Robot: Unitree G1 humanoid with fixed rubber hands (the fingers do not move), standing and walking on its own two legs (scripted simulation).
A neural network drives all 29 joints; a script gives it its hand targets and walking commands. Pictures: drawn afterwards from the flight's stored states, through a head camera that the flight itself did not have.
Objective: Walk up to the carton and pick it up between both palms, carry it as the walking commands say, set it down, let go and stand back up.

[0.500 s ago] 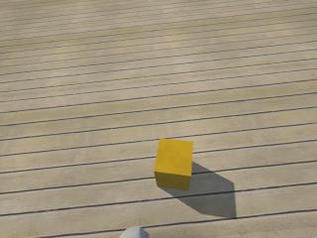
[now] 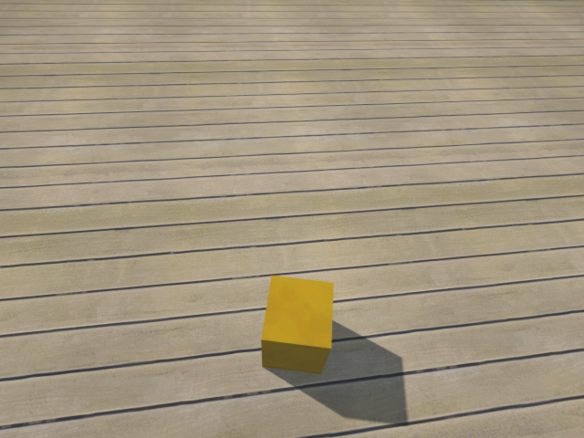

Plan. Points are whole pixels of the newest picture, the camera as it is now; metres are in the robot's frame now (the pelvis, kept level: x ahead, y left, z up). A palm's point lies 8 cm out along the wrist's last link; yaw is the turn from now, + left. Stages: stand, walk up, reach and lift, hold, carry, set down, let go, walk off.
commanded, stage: walk up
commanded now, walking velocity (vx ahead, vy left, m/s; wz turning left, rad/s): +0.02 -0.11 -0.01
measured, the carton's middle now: (296, 325) +0.53 -0.02 -0.66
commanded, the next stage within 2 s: none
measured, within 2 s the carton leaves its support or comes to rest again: neither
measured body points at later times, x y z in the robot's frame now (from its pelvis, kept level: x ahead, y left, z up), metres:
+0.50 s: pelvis -0.01 -0.05 +0.00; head -0.01 -0.06 +0.45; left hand +0.01 +0.18 -0.15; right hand +0.01 -0.29 -0.16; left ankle -0.05 +0.06 -0.72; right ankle -0.02 -0.17 -0.75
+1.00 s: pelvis +0.07 -0.05 -0.02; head +0.09 -0.05 +0.43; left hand +0.13 +0.18 -0.17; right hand +0.03 -0.25 -0.18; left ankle -0.03 +0.06 -0.75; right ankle +0.12 -0.15 -0.75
